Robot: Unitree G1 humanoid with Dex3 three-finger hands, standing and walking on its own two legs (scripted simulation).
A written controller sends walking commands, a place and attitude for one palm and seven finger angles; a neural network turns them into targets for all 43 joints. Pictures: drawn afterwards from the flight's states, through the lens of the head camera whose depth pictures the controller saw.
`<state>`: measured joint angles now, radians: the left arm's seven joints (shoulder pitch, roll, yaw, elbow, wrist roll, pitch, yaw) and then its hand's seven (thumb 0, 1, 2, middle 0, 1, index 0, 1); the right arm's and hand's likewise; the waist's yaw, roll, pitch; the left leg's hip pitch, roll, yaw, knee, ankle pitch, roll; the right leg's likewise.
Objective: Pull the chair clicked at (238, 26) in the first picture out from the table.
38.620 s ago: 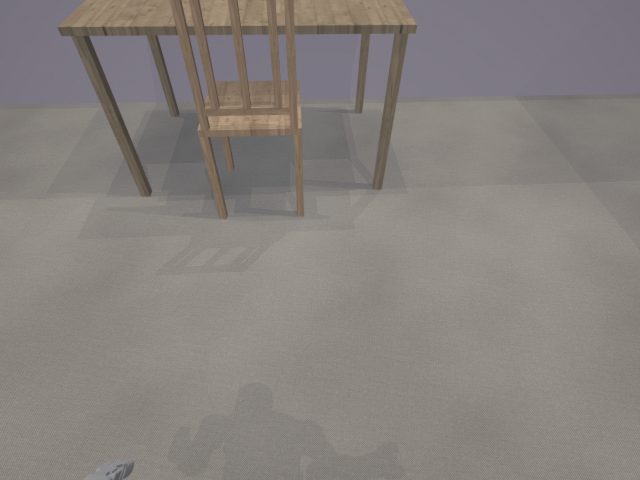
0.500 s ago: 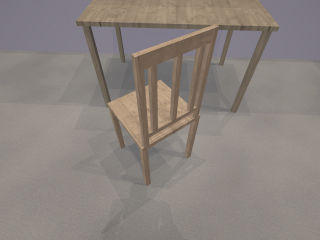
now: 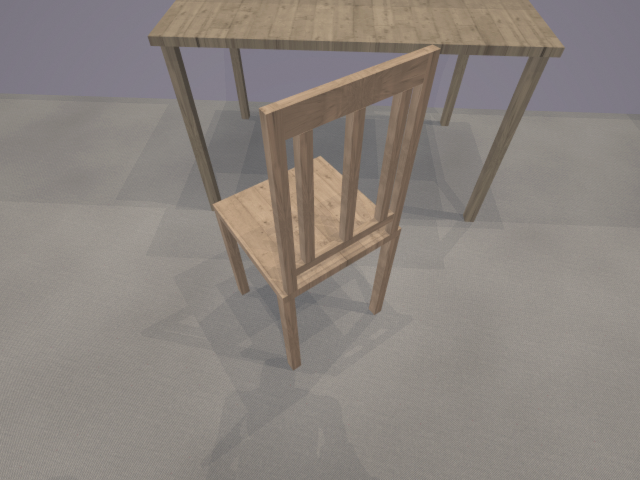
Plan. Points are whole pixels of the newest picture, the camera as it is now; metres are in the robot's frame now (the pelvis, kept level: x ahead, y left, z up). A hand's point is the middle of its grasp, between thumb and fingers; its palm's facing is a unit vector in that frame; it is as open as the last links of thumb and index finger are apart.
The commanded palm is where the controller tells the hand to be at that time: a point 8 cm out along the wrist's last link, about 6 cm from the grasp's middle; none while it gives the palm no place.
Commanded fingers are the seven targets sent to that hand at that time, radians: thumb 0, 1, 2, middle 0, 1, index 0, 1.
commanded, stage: look to check the result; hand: left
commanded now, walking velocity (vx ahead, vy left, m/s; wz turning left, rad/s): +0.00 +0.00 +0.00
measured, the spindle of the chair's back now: (350, 183) +0.66 -0.03 -0.06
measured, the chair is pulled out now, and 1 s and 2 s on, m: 0.45 0.45 0.45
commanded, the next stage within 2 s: stand and wait in 0.30 s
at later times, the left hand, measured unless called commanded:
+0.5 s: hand out of the picture +0.01 +0.17 -0.18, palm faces +0.03 -0.98 -0.21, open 7.3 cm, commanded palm none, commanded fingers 0.00 0.90 0.90 -0.20 -0.30 -0.20 -0.30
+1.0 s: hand out of the picture +0.01 +0.17 -0.18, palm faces +0.04 -0.98 -0.21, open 7.3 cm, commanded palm none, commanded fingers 0.00 0.90 0.90 -0.20 -0.30 -0.20 -0.30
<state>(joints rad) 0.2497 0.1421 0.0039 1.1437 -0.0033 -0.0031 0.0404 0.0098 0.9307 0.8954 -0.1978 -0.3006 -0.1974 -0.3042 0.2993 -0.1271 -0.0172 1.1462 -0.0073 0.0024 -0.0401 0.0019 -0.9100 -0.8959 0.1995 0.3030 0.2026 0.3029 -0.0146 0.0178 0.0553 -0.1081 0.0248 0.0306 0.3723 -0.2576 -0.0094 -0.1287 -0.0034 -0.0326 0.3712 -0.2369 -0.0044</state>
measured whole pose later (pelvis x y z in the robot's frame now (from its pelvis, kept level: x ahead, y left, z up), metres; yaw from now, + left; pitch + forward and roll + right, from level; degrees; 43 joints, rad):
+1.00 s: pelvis +0.01 +0.00 +0.00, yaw +1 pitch -1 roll +0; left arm 0.25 0.14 0.01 1.14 0.00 0.00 0.04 0.01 0.93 0.90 -0.20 -0.30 -0.20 -0.30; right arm 0.30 -0.12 -0.02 1.15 -0.01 0.00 -0.05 0.00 -0.91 -0.90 0.20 0.30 0.20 0.30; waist -0.02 0.02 0.05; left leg -0.08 0.02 0.02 0.37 -0.27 -0.01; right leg -0.10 -0.01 -0.04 0.37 -0.26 -0.01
